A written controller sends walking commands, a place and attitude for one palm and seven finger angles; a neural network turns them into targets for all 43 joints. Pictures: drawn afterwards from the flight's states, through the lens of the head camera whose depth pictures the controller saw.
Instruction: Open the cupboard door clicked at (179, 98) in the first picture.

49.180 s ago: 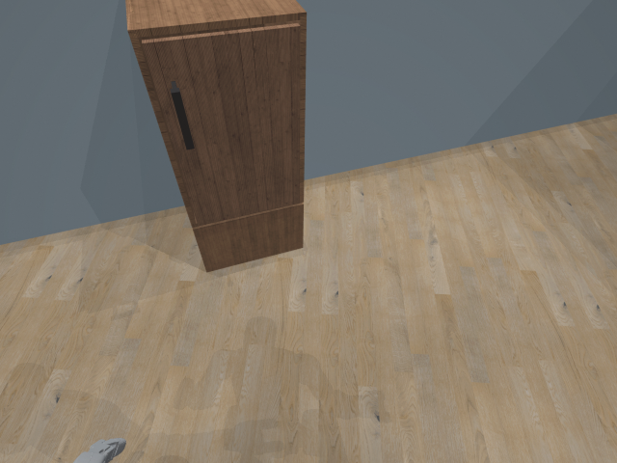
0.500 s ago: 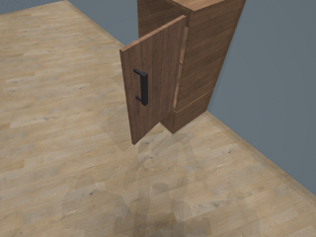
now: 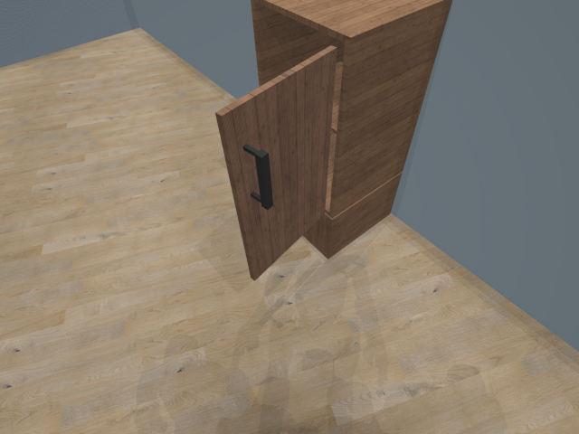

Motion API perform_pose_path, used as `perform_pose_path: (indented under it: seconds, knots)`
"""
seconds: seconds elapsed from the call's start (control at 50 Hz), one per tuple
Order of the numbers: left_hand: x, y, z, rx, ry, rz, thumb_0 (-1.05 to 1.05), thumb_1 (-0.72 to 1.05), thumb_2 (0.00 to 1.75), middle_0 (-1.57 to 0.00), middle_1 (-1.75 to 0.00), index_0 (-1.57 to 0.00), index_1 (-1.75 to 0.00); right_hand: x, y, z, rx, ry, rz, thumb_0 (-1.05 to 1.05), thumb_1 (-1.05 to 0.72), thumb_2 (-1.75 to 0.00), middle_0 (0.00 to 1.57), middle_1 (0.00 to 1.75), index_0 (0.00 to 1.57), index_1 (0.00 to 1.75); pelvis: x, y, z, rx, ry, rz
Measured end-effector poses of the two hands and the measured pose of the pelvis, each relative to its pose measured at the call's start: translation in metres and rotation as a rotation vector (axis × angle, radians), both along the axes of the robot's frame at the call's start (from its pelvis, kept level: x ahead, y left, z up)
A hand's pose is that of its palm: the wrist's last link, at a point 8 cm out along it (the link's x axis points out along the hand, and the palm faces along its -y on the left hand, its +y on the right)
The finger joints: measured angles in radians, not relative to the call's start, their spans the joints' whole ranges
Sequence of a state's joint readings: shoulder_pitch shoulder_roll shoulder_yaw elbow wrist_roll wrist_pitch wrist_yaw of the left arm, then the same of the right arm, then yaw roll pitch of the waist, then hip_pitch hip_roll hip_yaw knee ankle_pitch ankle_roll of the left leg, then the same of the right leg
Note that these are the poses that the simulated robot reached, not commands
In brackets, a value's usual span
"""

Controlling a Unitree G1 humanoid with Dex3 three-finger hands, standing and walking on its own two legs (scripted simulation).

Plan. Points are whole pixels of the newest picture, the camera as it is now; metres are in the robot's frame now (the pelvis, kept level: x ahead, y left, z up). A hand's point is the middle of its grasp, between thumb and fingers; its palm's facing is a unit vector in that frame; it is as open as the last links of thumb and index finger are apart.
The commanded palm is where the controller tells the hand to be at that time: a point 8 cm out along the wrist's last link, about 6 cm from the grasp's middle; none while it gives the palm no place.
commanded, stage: let the arm hang, fingers relaxed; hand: left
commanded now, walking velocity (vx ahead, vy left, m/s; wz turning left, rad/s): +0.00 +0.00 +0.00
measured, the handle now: (258, 177) +0.63 +0.11 -0.06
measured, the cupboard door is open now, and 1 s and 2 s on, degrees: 100 100 100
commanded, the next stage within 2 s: look to check the result in 0.28 s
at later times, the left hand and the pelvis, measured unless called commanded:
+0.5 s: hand out of the picture +0.02 +0.17 -0.17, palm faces +0.03 -0.98 -0.20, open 7.3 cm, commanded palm none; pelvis +0.02 -0.01 +0.00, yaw +0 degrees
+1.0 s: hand out of the picture +0.03 +0.16 -0.17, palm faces +0.03 -0.98 -0.20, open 7.4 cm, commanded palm none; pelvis +0.03 -0.01 +0.00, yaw +0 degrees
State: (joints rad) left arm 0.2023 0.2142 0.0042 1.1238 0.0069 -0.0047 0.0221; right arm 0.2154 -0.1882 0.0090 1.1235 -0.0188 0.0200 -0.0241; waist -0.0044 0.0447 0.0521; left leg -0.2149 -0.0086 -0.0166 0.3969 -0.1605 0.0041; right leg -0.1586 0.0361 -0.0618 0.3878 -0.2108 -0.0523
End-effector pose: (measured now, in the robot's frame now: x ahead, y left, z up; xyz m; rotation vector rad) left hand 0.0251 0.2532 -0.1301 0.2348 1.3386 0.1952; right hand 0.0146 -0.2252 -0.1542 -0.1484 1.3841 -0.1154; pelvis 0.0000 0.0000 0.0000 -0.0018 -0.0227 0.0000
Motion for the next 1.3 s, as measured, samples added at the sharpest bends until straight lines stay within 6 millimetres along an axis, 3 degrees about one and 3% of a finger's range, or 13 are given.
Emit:
perform_pose_path:
  seconds: [0.16,0.4,0.6,1.3]
  knots:
    - [0.022,-0.029,-0.007,-0.061,-0.039,-0.007,0.00,0.91,0.90,-0.20,-0.30,-0.21,-0.30,0.000,0.003,0.002,0.001,0.014,-0.018,0.00,-0.91,-0.90,0.20,0.29,0.20,0.30,0.009,-0.003,0.001,0.005,0.001,-0.003]
    - [-0.002,-0.036,-0.011,-0.075,0.049,0.026,0.00,0.91,0.90,-0.20,-0.30,-0.21,-0.30,-0.007,0.005,0.003,0.004,0.062,-0.033,0.00,-0.91,-0.90,0.20,0.29,0.20,0.30,0.018,-0.007,0.001,0.004,0.007,-0.004]
    - [-0.019,-0.042,-0.011,-0.082,0.097,0.049,0.00,0.91,0.90,-0.20,-0.30,-0.20,-0.30,-0.001,0.005,0.002,0.006,0.059,-0.032,0.00,-0.91,-0.90,0.20,0.29,0.20,0.30,0.023,-0.008,0.001,0.005,0.006,-0.007]
    - [0.005,-0.046,-0.009,-0.069,0.046,0.033,0.00,0.90,0.90,-0.20,-0.30,-0.20,-0.30,0.004,-0.005,0.001,0.003,0.050,-0.039,0.00,-0.91,-0.90,0.20,0.29,0.20,0.30,0.031,-0.016,0.001,0.009,0.004,-0.010]
